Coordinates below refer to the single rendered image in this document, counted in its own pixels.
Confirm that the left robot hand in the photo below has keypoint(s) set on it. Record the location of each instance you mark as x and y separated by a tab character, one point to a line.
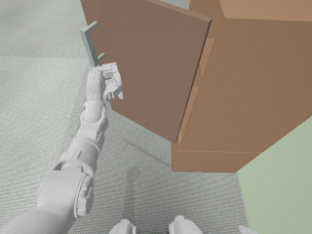
98	89

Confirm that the robot left forearm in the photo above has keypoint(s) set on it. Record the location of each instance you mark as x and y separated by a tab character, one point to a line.
85	148

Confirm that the cupboard door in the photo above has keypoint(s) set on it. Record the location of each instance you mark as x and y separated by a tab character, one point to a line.
157	47

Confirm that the robot thigh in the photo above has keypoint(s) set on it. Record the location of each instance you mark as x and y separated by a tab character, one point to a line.
184	226
124	228

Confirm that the left robot upper arm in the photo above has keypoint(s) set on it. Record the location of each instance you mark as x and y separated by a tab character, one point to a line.
63	197

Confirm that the robot left thigh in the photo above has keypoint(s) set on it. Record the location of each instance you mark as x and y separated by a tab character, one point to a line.
124	228

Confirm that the handle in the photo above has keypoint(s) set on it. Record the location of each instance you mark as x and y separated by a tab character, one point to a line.
88	42

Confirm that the robot right thigh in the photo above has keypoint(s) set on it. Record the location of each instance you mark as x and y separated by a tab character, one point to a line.
184	226

